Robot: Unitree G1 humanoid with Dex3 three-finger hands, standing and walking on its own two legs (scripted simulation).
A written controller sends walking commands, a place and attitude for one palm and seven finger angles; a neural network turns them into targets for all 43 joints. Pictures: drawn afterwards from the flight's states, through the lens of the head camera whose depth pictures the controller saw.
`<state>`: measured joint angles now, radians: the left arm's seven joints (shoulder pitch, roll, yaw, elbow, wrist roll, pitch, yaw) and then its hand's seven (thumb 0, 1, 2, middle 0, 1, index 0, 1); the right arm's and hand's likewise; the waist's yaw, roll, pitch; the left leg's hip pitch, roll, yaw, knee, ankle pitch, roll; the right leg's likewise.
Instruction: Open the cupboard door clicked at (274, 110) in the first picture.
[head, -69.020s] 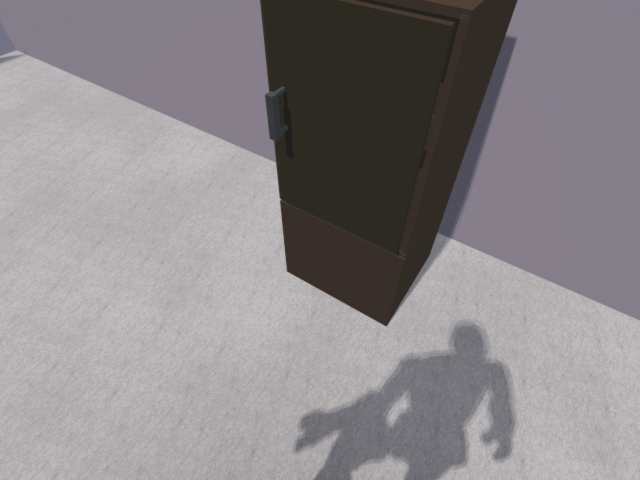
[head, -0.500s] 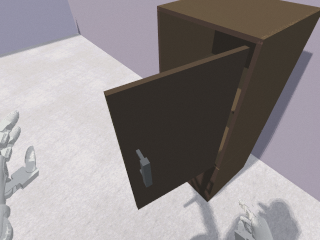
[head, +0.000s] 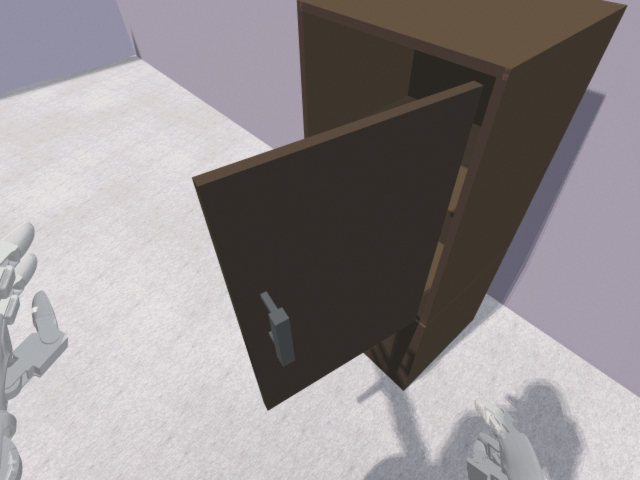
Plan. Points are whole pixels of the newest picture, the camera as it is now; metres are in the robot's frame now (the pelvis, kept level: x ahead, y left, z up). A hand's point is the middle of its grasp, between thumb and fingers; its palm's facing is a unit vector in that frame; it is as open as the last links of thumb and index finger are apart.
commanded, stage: step back with the hand held close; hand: left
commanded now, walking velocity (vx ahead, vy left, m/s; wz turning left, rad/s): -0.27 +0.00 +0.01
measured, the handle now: (276, 328) +0.33 +0.11 -0.03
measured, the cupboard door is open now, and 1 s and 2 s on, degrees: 80 80 80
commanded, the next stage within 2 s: stop stepping back and stand still in 1.14 s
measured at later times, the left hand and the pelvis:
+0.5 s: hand out of the picture +0.12 +0.30 +0.15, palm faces +0.46 -0.75 -0.48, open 7.4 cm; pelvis -0.07 +0.03 -0.02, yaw +0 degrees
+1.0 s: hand out of the picture +0.02 +0.29 +0.15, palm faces +0.50 -0.72 -0.48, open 7.4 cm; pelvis -0.16 +0.00 -0.02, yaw +3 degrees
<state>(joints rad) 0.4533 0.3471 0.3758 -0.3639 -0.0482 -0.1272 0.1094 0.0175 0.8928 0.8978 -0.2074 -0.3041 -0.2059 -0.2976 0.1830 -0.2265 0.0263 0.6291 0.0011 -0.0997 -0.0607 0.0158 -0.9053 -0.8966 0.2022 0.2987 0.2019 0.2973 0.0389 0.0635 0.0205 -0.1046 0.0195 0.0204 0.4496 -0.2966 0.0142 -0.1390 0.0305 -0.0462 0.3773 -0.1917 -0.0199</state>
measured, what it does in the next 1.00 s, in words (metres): walks backwards: right foot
